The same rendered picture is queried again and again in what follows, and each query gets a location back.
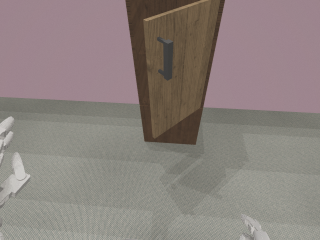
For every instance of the left robot hand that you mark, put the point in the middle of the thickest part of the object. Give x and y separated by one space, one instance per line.
18 180

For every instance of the handle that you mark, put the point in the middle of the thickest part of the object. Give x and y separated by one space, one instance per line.
167 58

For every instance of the cupboard door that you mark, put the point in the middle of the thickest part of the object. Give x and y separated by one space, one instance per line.
191 28

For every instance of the right robot hand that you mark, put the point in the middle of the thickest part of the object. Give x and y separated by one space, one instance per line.
254 228

